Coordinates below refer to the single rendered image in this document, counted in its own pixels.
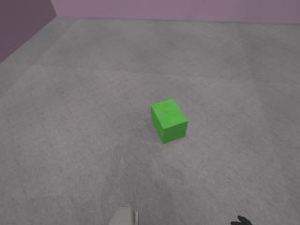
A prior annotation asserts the right robot hand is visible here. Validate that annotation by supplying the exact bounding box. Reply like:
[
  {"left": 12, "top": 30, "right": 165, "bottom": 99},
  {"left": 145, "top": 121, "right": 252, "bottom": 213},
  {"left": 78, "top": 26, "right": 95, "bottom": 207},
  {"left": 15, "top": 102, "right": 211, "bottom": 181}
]
[{"left": 231, "top": 216, "right": 252, "bottom": 225}]

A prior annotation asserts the robot left thigh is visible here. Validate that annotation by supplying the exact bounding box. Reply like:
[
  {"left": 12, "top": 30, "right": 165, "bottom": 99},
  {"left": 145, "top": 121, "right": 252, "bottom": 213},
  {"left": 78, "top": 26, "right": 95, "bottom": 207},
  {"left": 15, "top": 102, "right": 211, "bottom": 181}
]
[{"left": 108, "top": 206, "right": 139, "bottom": 225}]

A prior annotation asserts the carton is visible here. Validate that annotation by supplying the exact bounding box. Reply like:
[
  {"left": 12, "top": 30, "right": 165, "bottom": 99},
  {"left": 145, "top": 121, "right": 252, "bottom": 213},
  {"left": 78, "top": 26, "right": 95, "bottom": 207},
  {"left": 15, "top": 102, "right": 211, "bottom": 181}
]
[{"left": 151, "top": 98, "right": 188, "bottom": 144}]

